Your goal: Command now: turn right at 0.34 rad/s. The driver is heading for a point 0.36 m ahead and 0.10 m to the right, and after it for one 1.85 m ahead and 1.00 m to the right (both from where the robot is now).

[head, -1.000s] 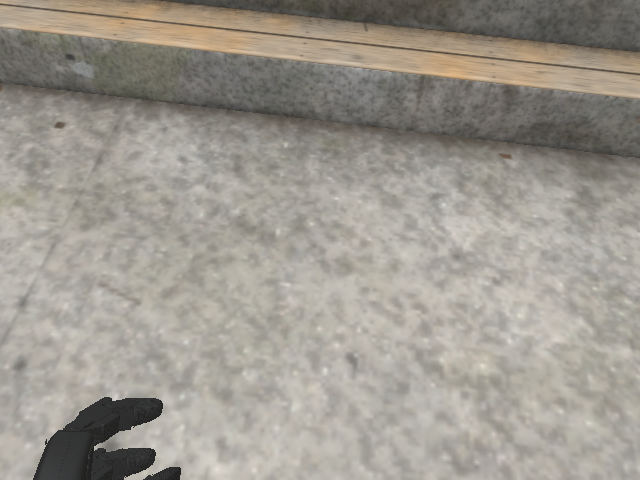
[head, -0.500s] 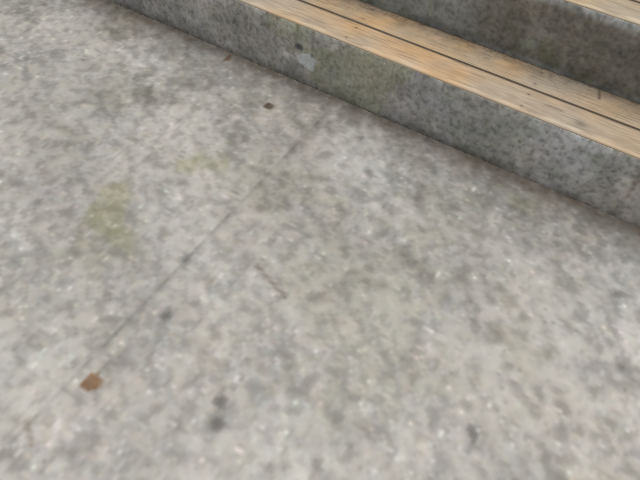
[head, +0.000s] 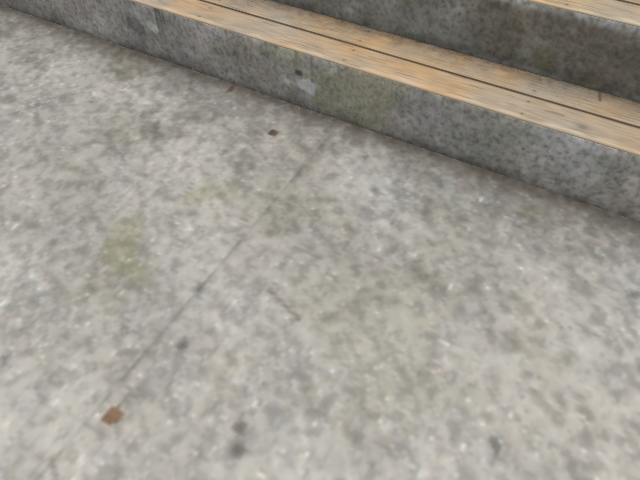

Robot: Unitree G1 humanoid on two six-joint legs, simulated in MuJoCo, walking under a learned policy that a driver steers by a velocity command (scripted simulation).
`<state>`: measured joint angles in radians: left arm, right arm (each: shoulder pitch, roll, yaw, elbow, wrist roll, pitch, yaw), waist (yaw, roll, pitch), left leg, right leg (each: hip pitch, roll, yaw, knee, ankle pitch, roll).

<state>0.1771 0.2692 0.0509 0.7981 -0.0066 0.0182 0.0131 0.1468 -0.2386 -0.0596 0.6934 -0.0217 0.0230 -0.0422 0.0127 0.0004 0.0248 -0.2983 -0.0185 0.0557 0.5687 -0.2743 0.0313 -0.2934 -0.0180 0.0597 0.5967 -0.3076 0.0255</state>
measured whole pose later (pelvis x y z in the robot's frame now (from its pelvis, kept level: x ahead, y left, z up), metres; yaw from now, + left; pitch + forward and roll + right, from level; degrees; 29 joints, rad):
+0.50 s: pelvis +0.08 -0.10 +0.00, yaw -17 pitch +3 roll +2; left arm 0.34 0.25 0.05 0.75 -0.01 -0.04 -0.03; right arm 0.20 -0.29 -0.08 0.72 0.00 -0.09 0.00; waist 0.02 0.04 -0.03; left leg -0.57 0.06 0.00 1.18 -0.31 0.01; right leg -0.27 0.03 -0.02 0.55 -0.33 -0.07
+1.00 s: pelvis +0.36 -0.18 +0.00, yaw -15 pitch +2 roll +2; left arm 0.28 0.27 0.03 0.72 0.00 -0.10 0.00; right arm 0.20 -0.28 -0.06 0.74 0.01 -0.07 0.03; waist 0.00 -0.02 0.04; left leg -0.34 -0.13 0.00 0.44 -0.13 0.11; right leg -0.43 -0.01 0.07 1.23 -0.35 -0.01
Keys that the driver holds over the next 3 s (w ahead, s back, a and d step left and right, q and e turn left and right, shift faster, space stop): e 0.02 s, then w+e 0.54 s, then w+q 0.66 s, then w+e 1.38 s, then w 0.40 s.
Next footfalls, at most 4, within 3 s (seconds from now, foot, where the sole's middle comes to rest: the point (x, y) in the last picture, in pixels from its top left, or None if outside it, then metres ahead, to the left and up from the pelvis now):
0.36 right None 0.07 -0.18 -0.77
0.86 left None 0.48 -0.14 -0.77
1.32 right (525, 394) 0.69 -0.40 -0.77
1.76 left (436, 305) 0.92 -0.23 -0.77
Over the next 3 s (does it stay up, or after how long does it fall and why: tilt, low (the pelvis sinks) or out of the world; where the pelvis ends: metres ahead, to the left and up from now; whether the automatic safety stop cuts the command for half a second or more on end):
stays up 1.13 -0.54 0.02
